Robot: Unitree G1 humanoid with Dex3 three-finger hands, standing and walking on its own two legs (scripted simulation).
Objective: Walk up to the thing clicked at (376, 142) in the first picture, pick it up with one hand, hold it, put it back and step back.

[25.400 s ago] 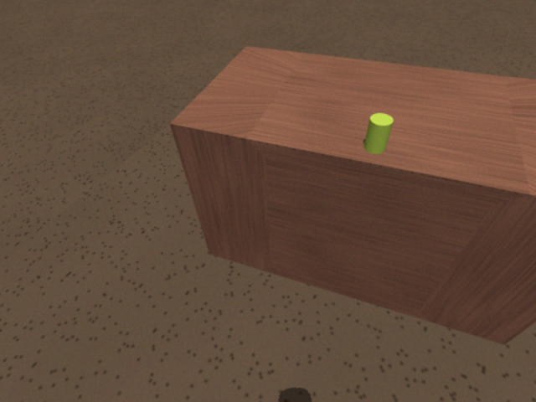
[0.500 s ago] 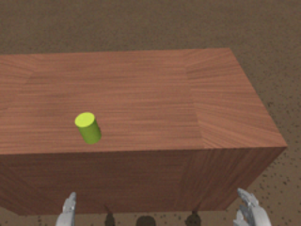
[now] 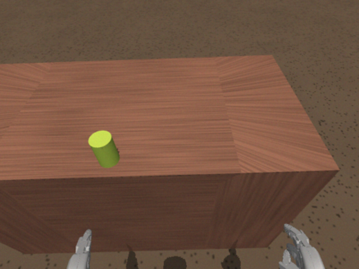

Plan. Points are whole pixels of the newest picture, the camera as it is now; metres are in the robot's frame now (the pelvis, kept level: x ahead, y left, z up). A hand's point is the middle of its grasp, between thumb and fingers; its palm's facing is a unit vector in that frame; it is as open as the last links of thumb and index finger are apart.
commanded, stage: home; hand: left
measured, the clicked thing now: (105, 149) +0.44 +0.22 +0.02
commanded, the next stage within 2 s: stand in 0.34 s
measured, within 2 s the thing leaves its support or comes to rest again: neither
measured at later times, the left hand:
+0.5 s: hand out of the picture +0.08 +0.25 -0.12, palm faces -0.01 -0.94 -0.35, open 17.3 cm
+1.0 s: hand out of the picture +0.04 +0.25 -0.10, palm faces +0.01 -0.94 -0.35, open 8.0 cm
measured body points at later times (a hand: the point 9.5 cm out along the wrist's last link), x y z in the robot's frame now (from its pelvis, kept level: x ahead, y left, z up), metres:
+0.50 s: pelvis +0.00 +0.00 +0.03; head +0.01 +0.01 +0.48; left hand +0.08 +0.30 -0.10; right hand +0.08 -0.30 -0.09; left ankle -0.02 +0.13 -0.68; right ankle +0.04 -0.13 -0.68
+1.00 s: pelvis -0.01 +0.00 +0.06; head -0.02 -0.01 +0.51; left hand +0.04 +0.30 -0.07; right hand +0.06 -0.30 -0.08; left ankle -0.02 +0.13 -0.68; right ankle +0.04 -0.13 -0.68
